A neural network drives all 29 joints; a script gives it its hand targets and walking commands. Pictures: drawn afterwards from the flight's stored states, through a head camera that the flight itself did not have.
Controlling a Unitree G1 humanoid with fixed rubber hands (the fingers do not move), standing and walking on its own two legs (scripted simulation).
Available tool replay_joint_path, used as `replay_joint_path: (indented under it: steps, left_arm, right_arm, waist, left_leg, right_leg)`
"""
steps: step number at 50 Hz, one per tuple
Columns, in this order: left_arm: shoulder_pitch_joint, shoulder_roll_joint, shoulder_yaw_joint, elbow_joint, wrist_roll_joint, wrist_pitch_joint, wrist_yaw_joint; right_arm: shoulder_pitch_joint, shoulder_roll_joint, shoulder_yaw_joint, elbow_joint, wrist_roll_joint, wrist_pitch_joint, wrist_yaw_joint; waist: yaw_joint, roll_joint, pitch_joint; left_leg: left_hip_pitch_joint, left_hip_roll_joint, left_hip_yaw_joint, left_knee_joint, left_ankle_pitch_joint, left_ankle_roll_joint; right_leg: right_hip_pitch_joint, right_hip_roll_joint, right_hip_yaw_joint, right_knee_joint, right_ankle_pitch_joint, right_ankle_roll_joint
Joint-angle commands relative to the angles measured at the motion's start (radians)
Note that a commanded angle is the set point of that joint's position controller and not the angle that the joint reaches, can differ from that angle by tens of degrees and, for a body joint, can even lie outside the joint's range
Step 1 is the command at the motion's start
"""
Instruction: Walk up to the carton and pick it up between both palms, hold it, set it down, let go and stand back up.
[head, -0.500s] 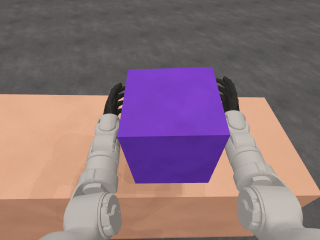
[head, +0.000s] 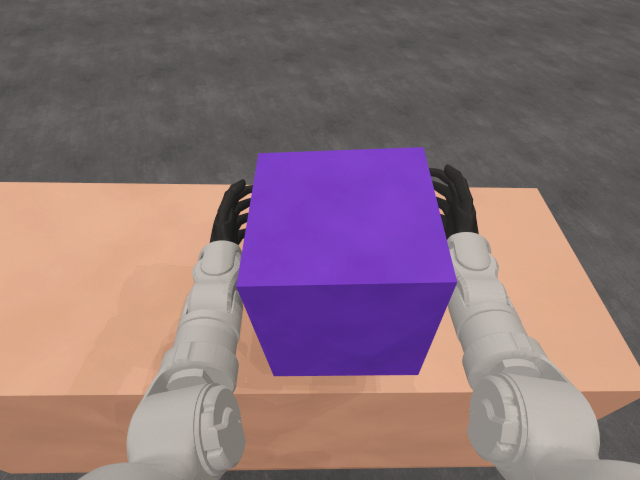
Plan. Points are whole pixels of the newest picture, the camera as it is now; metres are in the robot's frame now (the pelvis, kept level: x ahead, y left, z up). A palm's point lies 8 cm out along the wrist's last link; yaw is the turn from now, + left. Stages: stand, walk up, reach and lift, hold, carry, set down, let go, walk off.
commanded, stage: set down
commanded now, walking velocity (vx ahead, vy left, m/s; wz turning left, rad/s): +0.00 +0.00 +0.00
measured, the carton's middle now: (342, 270) +0.37 +0.00 +0.04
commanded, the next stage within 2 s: none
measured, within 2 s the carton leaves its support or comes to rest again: rests again in 1.48 s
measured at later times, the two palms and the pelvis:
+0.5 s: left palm (229, 245) +0.39 +0.16 +0.06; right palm (452, 236) +0.40 -0.14 +0.08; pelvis +0.01 +0.00 +0.00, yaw +0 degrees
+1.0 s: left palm (234, 252) +0.39 +0.15 +0.04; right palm (451, 247) +0.40 -0.15 +0.06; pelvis +0.01 +0.00 +0.00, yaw +0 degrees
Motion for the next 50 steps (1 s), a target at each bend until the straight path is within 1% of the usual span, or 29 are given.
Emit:
replay_joint_path:
  steps: [1,3,7,9,10,13,14,15,19,21,23,24,26,29,31,32,33,34,35,37,38,39,41,43,44,45,46,48,50]
  left_arm:
    - [-0.626,-0.469,-0.181,-0.006,0.075,-0.079,-0.127]
    - [-0.614,-0.466,-0.161,-0.016,0.089,-0.088,-0.124]
    - [-0.617,-0.450,-0.146,-0.014,0.102,-0.097,-0.114]
    - [-0.621,-0.463,-0.148,0.012,0.102,-0.089,-0.120]
    - [-0.609,-0.474,-0.160,-0.002,0.095,-0.091,-0.116]
    - [-0.587,-0.476,-0.139,0.000,0.102,-0.089,-0.112]
    - [-0.597,-0.462,-0.125,-0.006,0.112,-0.097,-0.114]
    - [-0.611,-0.462,-0.136,-0.019,0.100,-0.110,-0.113]
    - [-0.581,-0.456,-0.117,0.030,0.134,-0.107,-0.108]
    - [-0.558,-0.467,-0.103,0.021,0.136,-0.106,-0.109]
    - [-0.575,-0.481,-0.125,0.012,0.123,-0.114,-0.114]
    - [-0.544,-0.466,-0.108,0.033,0.124,-0.122,-0.114]
    - [-0.568,-0.473,-0.139,0.014,0.119,-0.130,-0.114]
    - [-0.553,-0.485,-0.137,0.027,0.126,-0.142,-0.104]
    - [-0.538,-0.474,-0.106,0.040,0.145,-0.145,-0.107]
    - [-0.547,-0.456,-0.101,0.046,0.144,-0.138,-0.110]
    - [-0.533,-0.468,-0.114,0.028,0.132,-0.145,-0.110]
    - [-0.548,-0.481,-0.122,0.012,0.134,-0.151,-0.104]
    - [-0.533,-0.495,-0.115,0.033,0.129,-0.152,-0.111]
    - [-0.526,-0.467,-0.091,0.060,0.145,-0.162,-0.110]
    - [-0.550,-0.483,-0.110,0.036,0.144,-0.169,-0.106]
    - [-0.549,-0.493,-0.126,0.008,0.145,-0.175,-0.096]
    - [-0.523,-0.474,-0.087,0.064,0.157,-0.167,-0.102]
    - [-0.531,-0.493,-0.113,0.034,0.138,-0.177,-0.102]
    - [-0.525,-0.488,-0.093,0.057,0.157,-0.176,-0.100]
    - [-0.521,-0.490,-0.103,0.028,0.147,-0.191,-0.095]
    - [-0.517,-0.498,-0.098,0.050,0.150,-0.188,-0.094]
    - [-0.476,-0.477,-0.079,0.079,0.163,-0.186,-0.099]
    - [-0.492,-0.467,-0.074,0.089,0.180,-0.203,-0.106]
  right_arm:
    - [-0.495,0.586,0.135,-0.035,-0.163,-0.043,0.154]
    - [-0.512,0.596,0.154,-0.056,-0.162,-0.057,0.152]
    - [-0.504,0.592,0.122,-0.049,-0.174,-0.065,0.161]
    - [-0.499,0.581,0.080,-0.031,-0.204,-0.060,0.160]
    - [-0.495,0.577,0.080,-0.050,-0.198,-0.065,0.167]
    - [-0.481,0.582,0.064,-0.039,-0.228,-0.074,0.167]
    - [-0.504,0.597,0.085,-0.064,-0.225,-0.085,0.164]
    - [-0.518,0.619,0.091,-0.080,-0.226,-0.090,0.160]
    - [-0.463,0.592,0.035,0.004,-0.261,-0.083,0.166]
    - [-0.469,0.604,0.048,-0.028,-0.251,-0.097,0.165]
    - [-0.458,0.604,0.057,-0.039,-0.249,-0.104,0.163]
    - [-0.465,0.612,0.061,-0.047,-0.260,-0.107,0.157]
    - [-0.452,0.605,0.059,-0.031,-0.260,-0.112,0.155]
    - [-0.456,0.615,0.073,-0.012,-0.244,-0.132,0.159]
    - [-0.463,0.633,0.077,-0.029,-0.252,-0.134,0.157]
    - [-0.427,0.598,0.042,0.009,-0.269,-0.123,0.156]
    - [-0.417,0.606,0.041,0.013,-0.277,-0.125,0.157]
    - [-0.430,0.615,0.034,-0.004,-0.271,-0.134,0.157]
    - [-0.448,0.615,0.043,-0.028,-0.281,-0.138,0.155]
    - [-0.446,0.618,0.054,-0.042,-0.280,-0.144,0.157]
    - [-0.461,0.608,0.030,-0.027,-0.281,-0.154,0.161]
    - [-0.444,0.617,0.027,0.007,-0.280,-0.156,0.165]
    - [-0.412,0.610,0.024,0.021,-0.299,-0.145,0.164]
    - [-0.406,0.598,0.013,0.014,-0.304,-0.159,0.161]
    - [-0.413,0.609,0.027,0.009,-0.303,-0.157,0.162]
    - [-0.411,0.627,0.033,-0.014,-0.302,-0.171,0.168]
    - [-0.416,0.615,0.010,0.014,-0.311,-0.171,0.167]
    - [-0.403,0.628,0.038,-0.013,-0.303,-0.173,0.161]
    - [-0.386,0.635,0.013,0.004,-0.331,-0.184,0.154]
  waist:
    - [0.058,0.064,-0.384]
    - [0.090,0.069,-0.414]
    - [0.097,0.076,-0.430]
    - [0.055,0.061,-0.385]
    - [0.070,0.081,-0.387]
    - [0.064,0.072,-0.396]
    - [0.095,0.067,-0.438]
    - [0.088,0.069,-0.463]
    - [0.063,0.074,-0.381]
    - [0.089,0.071,-0.396]
    - [0.063,0.084,-0.424]
    - [0.067,0.037,-0.419]
    - [0.052,0.067,-0.436]
    - [0.075,0.091,-0.453]
    - [0.099,0.071,-0.448]
    - [0.067,0.058,-0.390]
    - [0.061,0.056,-0.407]
    - [0.074,0.088,-0.439]
    - [0.059,0.051,-0.418]
    - [0.087,0.050,-0.441]
    - [0.064,0.083,-0.461]
    - [0.067,0.108,-0.460]
    - [0.073,0.055,-0.388]
    - [0.050,0.074,-0.430]
    - [0.079,0.061,-0.416]
    - [0.084,0.074,-0.466]
    - [0.061,0.069,-0.438]
    - [0.089,0.049,-0.437]
    - [0.058,0.043,-0.464]
  left_leg:
    - [0.121,-0.045,0.166,-0.119,0.273,-0.001]
    - [0.112,-0.046,0.169,-0.114,0.315,0.000]
    - [0.105,-0.043,0.180,-0.114,0.311,-0.002]
    - [0.122,-0.041,0.172,-0.125,0.291,-0.006]
    - [0.123,-0.035,0.169,-0.119,0.320,-0.011]
    - [0.134,-0.034,0.173,-0.108,0.348,-0.010]
    - [0.095,-0.042,0.187,-0.104,0.372,-0.010]
    - [0.071,-0.048,0.180,-0.089,0.372,-0.005]
    - [0.088,-0.033,0.177,-0.111,0.344,-0.011]
    - [0.078,-0.039,0.176,-0.098,0.366,-0.001]
    - [0.090,-0.038,0.174,-0.096,0.389,-0.005]
    - [0.062,-0.040,0.173,-0.092,0.384,0.000]
    - [0.074,-0.041,0.176,-0.096,0.397,-0.006]
    - [0.082,-0.040,0.172,-0.075,0.472,-0.017]
    - [0.063,-0.040,0.182,-0.082,0.427,-0.001]
    - [0.071,-0.039,0.180,-0.095,0.402,-0.001]
    - [0.092,-0.032,0.178,-0.093,0.420,-0.005]
    - [0.095,-0.028,0.179,-0.081,0.440,-0.014]
    - [0.093,-0.034,0.178,-0.083,0.426,-0.006]
    - [0.048,-0.036,0.182,-0.080,0.423,-0.003]
    - [0.070,-0.032,0.175,-0.076,0.439,-0.012]
    - [0.080,-0.025,0.164,-0.066,0.466,-0.020]
    - [0.063,-0.030,0.181,-0.084,0.426,-0.008]
    - [0.075,-0.031,0.173,-0.081,0.427,-0.008]
    - [0.055,-0.034,0.175,-0.084,0.413,-0.007]
    - [0.071,-0.027,0.176,-0.072,0.436,-0.007]
    - [0.091,-0.021,0.164,-0.075,0.455,-0.007]
    - [0.047,-0.031,0.176,-0.069,0.431,0.004]
    - [0.007,-0.041,0.183,-0.075,0.414,0.009]
  right_leg:
    - [0.052,0.012,-0.073,-0.116,0.269,0.046]
    - [0.079,0.012,-0.071,-0.099,0.335,0.051]
    - [0.063,0.014,-0.070,-0.102,0.303,0.042]
    - [0.057,0.018,-0.086,-0.114,0.263,0.045]
    - [0.039,0.023,-0.091,-0.110,0.262,0.035]
    - [0.032,0.021,-0.090,-0.102,0.299,0.041]
    - [0.055,0.016,-0.087,-0.095,0.338,0.040]
    - [0.084,0.007,-0.069,-0.078,0.400,0.045]
    - [0.034,0.019,-0.088,-0.107,0.275,0.032]
    - [0.054,0.012,-0.081,-0.089,0.344,0.046]
    - [0.060,0.012,-0.084,-0.080,0.402,0.049]
    - [0.090,0.011,-0.081,-0.076,0.426,0.056]
    - [0.070,0.016,-0.086,-0.081,0.421,0.048]
    - [0.062,0.021,-0.091,-0.066,0.457,0.041]
    - [0.062,0.017,-0.081,-0.072,0.418,0.044]
    - [0.039,0.021,-0.096,-0.081,0.377,0.047]
    - [0.036,0.018,-0.098,-0.079,0.376,0.050]
    - [0.019,0.023,-0.098,-0.082,0.373,0.039]
    - [0.034,0.022,-0.105,-0.078,0.393,0.050]
    - [0.055,0.017,-0.088,-0.065,0.433,0.046]
    - [0.020,0.025,-0.098,-0.072,0.397,0.044]
    - [0.002,0.026,-0.099,-0.077,0.366,0.033]
    - [0.025,0.017,-0.095,-0.084,0.378,0.041]
    - [-0.003,0.020,-0.098,-0.081,0.392,0.044]
    - [0.017,0.017,-0.097,-0.076,0.379,0.043]
    - [-0.010,0.023,-0.103,-0.068,0.368,0.043]
    - [-0.013,0.027,-0.111,-0.073,0.361,0.042]
    - [0.011,0.015,-0.093,-0.073,0.417,0.047]
    - [0.044,0.012,-0.091,-0.053,0.477,0.057]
